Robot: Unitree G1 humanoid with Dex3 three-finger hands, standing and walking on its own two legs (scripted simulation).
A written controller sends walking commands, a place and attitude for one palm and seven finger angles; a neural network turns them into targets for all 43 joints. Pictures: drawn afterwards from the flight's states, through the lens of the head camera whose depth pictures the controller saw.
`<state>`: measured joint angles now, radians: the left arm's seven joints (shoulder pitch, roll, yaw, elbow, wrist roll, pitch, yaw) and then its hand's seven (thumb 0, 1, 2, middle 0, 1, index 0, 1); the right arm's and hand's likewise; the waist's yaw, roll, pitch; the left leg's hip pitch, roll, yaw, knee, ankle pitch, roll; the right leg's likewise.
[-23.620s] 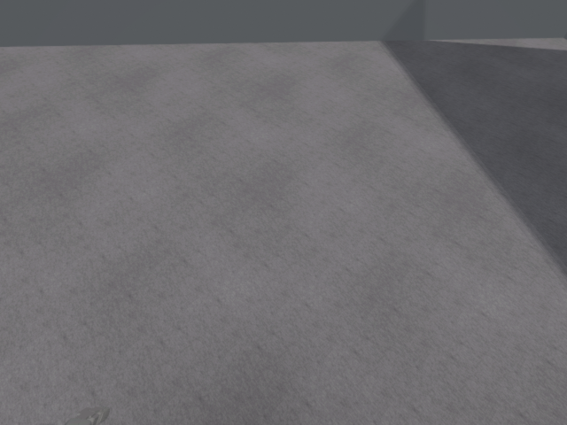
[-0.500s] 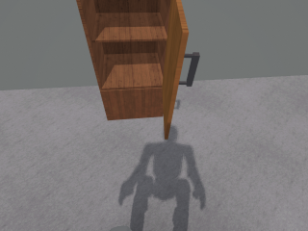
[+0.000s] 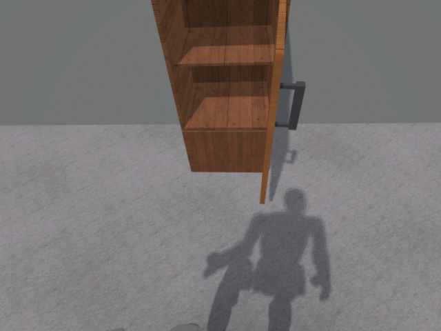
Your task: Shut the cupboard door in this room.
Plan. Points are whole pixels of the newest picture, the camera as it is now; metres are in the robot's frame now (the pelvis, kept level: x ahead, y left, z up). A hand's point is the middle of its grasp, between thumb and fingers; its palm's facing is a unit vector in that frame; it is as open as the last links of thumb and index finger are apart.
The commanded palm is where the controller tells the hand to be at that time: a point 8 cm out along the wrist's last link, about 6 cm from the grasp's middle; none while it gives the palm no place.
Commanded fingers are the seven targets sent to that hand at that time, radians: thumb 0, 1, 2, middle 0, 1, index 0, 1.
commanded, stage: stand and wait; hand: left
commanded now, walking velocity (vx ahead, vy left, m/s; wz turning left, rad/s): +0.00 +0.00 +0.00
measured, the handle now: (288, 106) +0.64 -0.15 +0.02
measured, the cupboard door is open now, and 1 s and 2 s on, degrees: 83 83 83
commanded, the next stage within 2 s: turn or walk to find it in 0.10 s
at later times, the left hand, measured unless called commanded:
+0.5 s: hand out of the picture -0.06 +0.18 -0.18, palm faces +0.15 -0.97 -0.20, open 7.4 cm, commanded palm none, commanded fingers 0.00 0.90 0.90 -0.20 -0.30 -0.20 -0.30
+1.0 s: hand out of the picture -0.02 +0.25 -0.18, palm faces +0.22 -0.94 -0.25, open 7.4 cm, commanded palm none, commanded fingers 0.00 0.90 0.90 -0.20 -0.30 -0.20 -0.30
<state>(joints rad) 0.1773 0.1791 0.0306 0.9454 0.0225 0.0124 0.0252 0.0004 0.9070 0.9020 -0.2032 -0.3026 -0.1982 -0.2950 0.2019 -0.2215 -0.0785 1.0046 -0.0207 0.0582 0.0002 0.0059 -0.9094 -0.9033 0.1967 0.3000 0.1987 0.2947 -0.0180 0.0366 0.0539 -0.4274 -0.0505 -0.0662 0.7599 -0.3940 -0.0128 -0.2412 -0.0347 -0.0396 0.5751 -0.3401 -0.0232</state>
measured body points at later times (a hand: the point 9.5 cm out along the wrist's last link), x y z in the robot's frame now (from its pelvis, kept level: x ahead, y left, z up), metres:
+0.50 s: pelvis +0.00 +0.01 +0.00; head +0.01 +0.01 +0.45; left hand -0.07 +0.23 -0.16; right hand +0.10 -0.21 -0.15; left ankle -0.06 +0.13 -0.73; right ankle -0.02 -0.10 -0.73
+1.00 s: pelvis -0.05 +0.03 -0.01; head -0.02 +0.06 +0.44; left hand -0.03 +0.30 -0.17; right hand +0.02 -0.21 -0.16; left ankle -0.05 +0.12 -0.73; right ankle -0.03 -0.10 -0.72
